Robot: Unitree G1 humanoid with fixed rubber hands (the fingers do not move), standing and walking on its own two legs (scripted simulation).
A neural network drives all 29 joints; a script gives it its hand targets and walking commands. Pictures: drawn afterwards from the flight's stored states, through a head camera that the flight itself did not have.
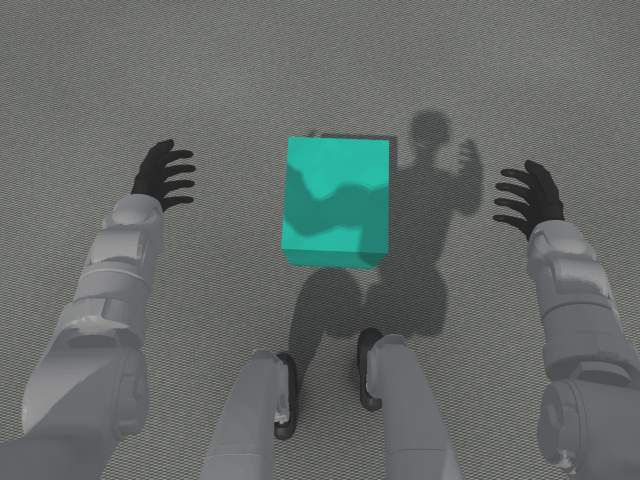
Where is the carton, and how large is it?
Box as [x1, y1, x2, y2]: [281, 137, 388, 268]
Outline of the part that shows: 289,137 281,248 292,265 372,268 387,253 388,140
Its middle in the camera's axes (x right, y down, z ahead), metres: +0.04 -0.06 +0.97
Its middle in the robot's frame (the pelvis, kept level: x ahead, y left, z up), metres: +0.54 -0.04 -0.55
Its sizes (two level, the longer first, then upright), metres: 0.257 0.226 0.267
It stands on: the floor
